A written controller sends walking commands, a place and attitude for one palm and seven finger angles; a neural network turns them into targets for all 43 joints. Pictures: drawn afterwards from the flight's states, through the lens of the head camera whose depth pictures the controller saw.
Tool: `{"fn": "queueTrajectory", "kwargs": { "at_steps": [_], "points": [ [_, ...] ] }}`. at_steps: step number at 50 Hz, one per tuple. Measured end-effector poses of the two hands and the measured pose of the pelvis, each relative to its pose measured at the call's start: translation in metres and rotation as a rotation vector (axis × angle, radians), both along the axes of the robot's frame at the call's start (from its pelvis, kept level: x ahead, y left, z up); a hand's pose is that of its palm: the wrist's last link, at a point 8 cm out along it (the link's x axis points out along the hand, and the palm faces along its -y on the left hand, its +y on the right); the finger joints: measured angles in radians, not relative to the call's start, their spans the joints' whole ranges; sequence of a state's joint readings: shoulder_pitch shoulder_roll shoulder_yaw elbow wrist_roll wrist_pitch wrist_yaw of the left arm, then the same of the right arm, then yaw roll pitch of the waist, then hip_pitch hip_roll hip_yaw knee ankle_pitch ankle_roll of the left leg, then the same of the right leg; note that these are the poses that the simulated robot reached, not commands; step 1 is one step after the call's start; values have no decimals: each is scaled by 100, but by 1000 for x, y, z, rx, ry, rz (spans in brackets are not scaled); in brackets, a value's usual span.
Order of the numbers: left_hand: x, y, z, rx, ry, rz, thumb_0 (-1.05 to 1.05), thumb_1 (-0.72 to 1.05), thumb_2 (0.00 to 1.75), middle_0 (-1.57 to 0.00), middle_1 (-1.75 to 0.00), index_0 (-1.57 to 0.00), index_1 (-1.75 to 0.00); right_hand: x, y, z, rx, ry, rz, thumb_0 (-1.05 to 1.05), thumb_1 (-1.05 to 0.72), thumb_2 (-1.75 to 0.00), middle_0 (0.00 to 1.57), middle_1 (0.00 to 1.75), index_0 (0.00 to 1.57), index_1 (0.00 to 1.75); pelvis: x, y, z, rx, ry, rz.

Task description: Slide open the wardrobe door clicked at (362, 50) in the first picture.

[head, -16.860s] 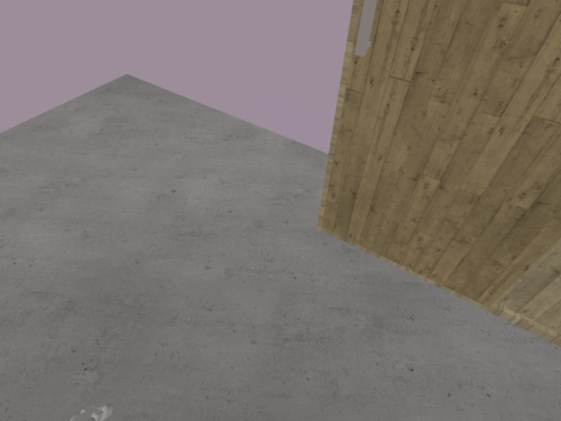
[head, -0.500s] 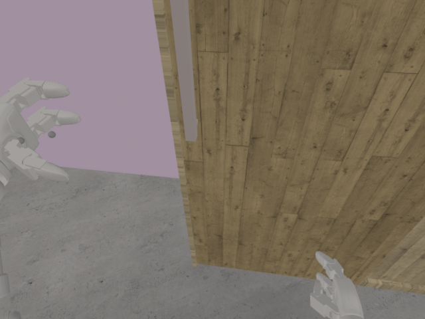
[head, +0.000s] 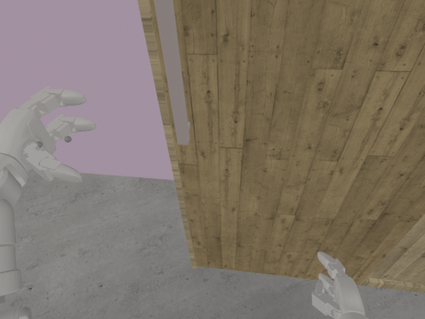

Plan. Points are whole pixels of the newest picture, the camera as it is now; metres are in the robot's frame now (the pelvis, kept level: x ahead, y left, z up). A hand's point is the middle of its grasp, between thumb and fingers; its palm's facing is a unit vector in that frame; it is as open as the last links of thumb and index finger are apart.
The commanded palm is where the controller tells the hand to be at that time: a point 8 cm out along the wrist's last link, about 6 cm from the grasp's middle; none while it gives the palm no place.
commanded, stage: move the hooked fingers beside the handle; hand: left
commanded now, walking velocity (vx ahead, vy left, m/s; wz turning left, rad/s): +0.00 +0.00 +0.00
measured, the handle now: (178, 77) +0.50 +0.13 +0.24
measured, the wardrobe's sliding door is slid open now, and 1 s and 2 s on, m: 0.00 0.00 0.00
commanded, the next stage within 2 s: none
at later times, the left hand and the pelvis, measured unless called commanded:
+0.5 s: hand (94, 118) +0.34 +0.24 +0.24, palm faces +0.01 -1.00 -0.06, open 14.0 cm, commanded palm +0.32 +0.29 +0.24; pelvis -0.01 +0.00 +0.00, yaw -1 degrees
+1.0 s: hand (125, 105) +0.41 +0.21 +0.23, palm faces +0.03 -1.00 -0.02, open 14.0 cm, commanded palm +0.38 +0.26 +0.23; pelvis +0.00 +0.00 +0.00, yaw -2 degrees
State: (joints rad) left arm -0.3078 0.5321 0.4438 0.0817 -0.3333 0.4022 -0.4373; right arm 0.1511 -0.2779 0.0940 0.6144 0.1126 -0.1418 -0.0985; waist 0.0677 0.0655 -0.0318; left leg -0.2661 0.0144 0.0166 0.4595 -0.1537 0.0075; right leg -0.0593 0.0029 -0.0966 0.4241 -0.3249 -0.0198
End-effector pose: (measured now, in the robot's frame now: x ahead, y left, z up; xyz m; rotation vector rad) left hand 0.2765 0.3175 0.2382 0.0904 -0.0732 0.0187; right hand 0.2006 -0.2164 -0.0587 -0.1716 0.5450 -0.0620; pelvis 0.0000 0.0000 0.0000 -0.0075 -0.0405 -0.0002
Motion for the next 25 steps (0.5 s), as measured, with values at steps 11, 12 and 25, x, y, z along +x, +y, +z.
{"fn": "queueTrajectory", "kwargs": {
  "at_steps": [11, 12, 25],
  "points": [
    [23, -3, 5, -35, 2, 28, -1, -50, 30, -30, -120, -30, -120, -20, -15, -5, -2, 30, -55, 2, -90, -90, 20, 30, 20, 30, -2, -5, 0, 1, 3, -14],
    [24, -3, 3, -35, 13, 32, -1, -50, 30, -30, -120, -30, -120, -22, -17, -6, -3, 34, -60, 2, -90, -90, 20, 30, 20, 30, -3, -5, 0, 1, 4, -14],
    [46, -26, 7, -33, -38, -16, -1, -50, 30, -30, -120, -30, -120, -41, -23, -13, -27, 79, -95, 2, -90, -90, 20, 30, 20, 30, -6, -1, -1, -2, 4, -15]
  ]
}}
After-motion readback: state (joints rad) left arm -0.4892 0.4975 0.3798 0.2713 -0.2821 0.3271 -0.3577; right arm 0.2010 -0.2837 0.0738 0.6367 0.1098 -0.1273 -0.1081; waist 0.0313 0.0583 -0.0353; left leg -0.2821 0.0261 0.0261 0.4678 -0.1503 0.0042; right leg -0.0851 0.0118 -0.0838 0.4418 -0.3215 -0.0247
